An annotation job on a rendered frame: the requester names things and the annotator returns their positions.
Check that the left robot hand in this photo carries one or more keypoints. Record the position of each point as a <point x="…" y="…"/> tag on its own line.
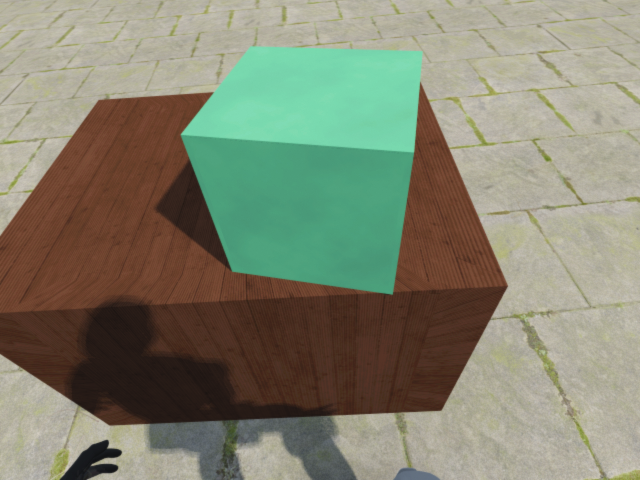
<point x="82" y="469"/>

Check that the right robot shin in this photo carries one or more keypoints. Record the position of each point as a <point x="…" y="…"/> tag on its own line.
<point x="406" y="469"/>

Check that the pedestal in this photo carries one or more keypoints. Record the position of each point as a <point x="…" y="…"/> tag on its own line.
<point x="115" y="289"/>

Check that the carton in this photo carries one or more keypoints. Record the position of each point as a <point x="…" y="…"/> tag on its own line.
<point x="304" y="158"/>

